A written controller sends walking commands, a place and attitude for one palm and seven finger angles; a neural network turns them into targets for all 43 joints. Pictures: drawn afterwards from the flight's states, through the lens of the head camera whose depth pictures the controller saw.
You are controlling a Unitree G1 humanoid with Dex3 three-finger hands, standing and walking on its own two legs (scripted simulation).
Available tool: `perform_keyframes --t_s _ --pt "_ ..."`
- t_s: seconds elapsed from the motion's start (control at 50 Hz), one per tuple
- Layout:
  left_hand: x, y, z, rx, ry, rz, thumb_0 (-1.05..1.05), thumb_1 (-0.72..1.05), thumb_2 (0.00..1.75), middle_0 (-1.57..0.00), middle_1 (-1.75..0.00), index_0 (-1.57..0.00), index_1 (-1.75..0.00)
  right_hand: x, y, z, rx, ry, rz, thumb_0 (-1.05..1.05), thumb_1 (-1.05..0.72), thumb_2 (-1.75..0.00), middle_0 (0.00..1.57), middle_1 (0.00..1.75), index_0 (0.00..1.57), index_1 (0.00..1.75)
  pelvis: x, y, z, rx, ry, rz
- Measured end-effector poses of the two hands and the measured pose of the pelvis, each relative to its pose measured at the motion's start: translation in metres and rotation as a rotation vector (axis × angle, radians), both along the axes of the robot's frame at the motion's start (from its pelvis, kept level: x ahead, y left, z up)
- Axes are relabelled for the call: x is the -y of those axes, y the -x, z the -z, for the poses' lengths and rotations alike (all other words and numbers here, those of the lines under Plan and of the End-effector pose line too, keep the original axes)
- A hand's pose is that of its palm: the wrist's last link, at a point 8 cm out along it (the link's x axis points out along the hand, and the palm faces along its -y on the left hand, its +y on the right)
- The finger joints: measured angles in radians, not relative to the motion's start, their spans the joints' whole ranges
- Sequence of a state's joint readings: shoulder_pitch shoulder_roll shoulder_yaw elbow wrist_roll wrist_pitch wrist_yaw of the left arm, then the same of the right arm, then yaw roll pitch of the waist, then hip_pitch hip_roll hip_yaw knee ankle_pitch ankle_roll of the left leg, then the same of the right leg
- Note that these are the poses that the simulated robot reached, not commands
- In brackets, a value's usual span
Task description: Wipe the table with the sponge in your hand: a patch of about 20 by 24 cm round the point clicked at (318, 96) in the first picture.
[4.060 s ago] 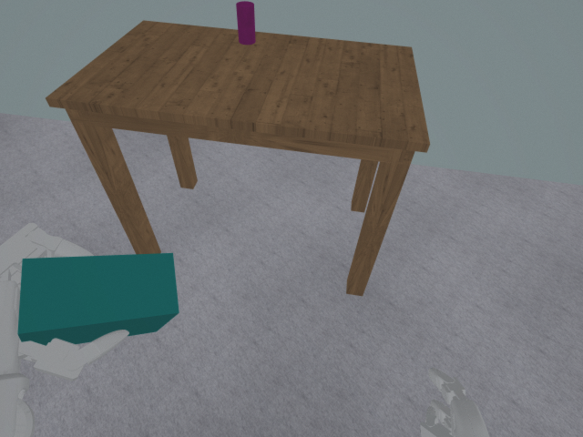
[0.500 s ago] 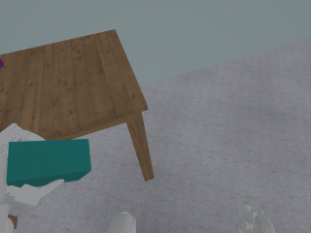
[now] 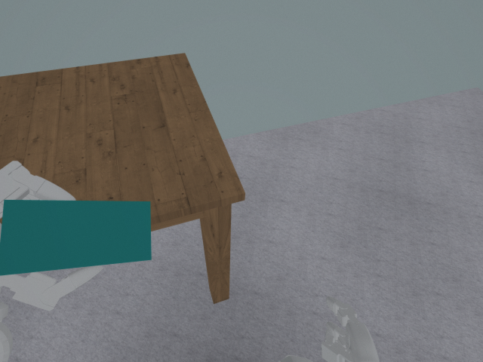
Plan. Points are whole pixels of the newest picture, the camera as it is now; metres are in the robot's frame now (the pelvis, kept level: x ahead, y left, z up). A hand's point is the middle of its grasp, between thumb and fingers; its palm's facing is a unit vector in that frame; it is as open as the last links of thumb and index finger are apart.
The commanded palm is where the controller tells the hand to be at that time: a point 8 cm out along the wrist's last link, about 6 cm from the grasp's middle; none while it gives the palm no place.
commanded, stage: come to a stop and stand still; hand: left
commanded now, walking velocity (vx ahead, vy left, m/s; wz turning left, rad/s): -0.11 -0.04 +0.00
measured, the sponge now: (99, 235) +0.23 +0.19 +0.17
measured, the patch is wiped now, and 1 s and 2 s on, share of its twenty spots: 0.00 0.00 0.00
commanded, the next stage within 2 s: look again from close up in 1.32 s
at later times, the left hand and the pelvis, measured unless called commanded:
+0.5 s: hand (92, 276) +0.17 +0.17 +0.18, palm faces +0.36 -0.78 -0.52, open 10.3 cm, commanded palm +0.12 +0.22 +0.18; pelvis -0.04 -0.06 +0.01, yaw +0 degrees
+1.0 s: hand (72, 350) +0.11 +0.17 +0.17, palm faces +0.45 -0.78 -0.43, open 10.3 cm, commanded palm +0.06 +0.20 +0.18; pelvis -0.10 -0.08 +0.00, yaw +1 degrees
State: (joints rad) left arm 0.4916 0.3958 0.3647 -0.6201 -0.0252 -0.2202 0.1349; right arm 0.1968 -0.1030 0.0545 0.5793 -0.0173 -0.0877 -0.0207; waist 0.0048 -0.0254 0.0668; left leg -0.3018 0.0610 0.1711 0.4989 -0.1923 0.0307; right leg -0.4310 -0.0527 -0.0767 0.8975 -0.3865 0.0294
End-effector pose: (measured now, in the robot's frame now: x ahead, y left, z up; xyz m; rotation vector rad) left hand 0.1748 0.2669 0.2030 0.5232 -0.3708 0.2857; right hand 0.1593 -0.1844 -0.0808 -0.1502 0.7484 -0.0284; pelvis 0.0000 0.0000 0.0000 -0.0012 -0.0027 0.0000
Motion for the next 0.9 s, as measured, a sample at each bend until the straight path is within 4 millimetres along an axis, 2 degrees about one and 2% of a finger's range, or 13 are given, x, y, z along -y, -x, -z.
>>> perform_keyframes --t_s 0.1,0.16,0.22,0.34,0.46,0.56,0.7,0.82,0.9 --pt "0.008 0.004 -0.005 -0.025 -0.031 -0.066 -0.01 -0.51 0.98 -0.71 -1.34 -0.73 -1.34 0.016 0.001 0.008 -0.015 -0.016 -0.007 0.01 -0.9 -0.9 0.21 0.3 0.2 0.3 0.017 -0.003 0.0 0.005 -0.003 0.002" --pt "0.017 0.003 0.004 -0.058 -0.024 -0.124 -0.01 -0.51 0.98 -0.71 -1.34 -0.73 -1.34 0.038 0.002 0.016 -0.007 -0.023 0.009 0.01 -0.9 -0.9 0.21 0.3 0.2 0.3 0.031 -0.002 0.004 0.019 -0.006 0.008" --pt "0.033 0.0 0.014 -0.099 0.025 -0.137 -0.01 -0.51 0.98 -0.71 -1.34 -0.73 -1.34 0.065 0.005 0.02 -0.006 -0.006 0.037 0.01 -0.9 -0.9 0.21 0.3 0.2 0.3 0.042 0.001 0.004 0.023 -0.005 0.006" --pt "0.065 0.002 0.019 -0.145 0.033 -0.06 -0.01 -0.51 0.98 -0.71 -1.34 -0.73 -1.34 0.115 0.022 0.007 -0.007 0.068 0.117 0.01 -0.91 -0.9 0.2 0.3 0.2 0.3 0.056 0.014 -0.003 0.004 -0.054 0.012" --pt "0.065 0.026 0.003 -0.114 -0.051 -0.046 -0.01 -0.51 0.99 -0.71 -1.34 -0.73 -1.34 0.139 0.045 -0.002 -0.017 0.12 0.146 0.01 -0.91 -0.9 0.2 0.3 0.19 0.3 0.062 0.035 -0.006 -0.013 -0.062 -0.001" --pt "0.051 0.062 -0.002 -0.095 -0.057 -0.096 -0.01 -0.51 0.99 -0.71 -1.34 -0.73 -1.34 0.135 0.065 -0.003 -0.038 0.134 0.116 0.01 -0.91 -0.9 0.2 0.3 0.19 0.3 0.058 0.055 -0.007 -0.018 -0.062 -0.014" --pt "0.027 0.108 0.017 -0.061 0.055 -0.155 -0.01 -0.51 0.99 -0.71 -1.34 -0.73 -1.34 0.1 0.092 -0.002 -0.027 0.141 0.052 0.01 -0.91 -0.9 0.2 0.3 0.19 0.3 0.042 0.083 -0.002 0.007 -0.032 -0.035" --pt "0.022 0.12 0.01 0.005 0.051 -0.167 -0.01 -0.51 0.99 -0.71 -1.34 -0.73 -1.34 0.064 0.108 -0.002 -0.01 0.045 0.007 0.01 -0.91 -0.9 0.2 0.3 0.2 0.3 0.048 0.095 -0.005 0.032 -0.007 -0.058" --pt "0.032 0.118 0.01 -0.011 0.057 -0.168 -0.01 -0.51 0.99 -0.71 -1.34 -0.73 -1.34 0.059 0.113 0.003 -0.016 -0.008 0.002 0.01 -0.9 -0.9 0.21 0.3 0.2 0.3 0.057 0.097 -0.006 0.019 0.0 -0.04"
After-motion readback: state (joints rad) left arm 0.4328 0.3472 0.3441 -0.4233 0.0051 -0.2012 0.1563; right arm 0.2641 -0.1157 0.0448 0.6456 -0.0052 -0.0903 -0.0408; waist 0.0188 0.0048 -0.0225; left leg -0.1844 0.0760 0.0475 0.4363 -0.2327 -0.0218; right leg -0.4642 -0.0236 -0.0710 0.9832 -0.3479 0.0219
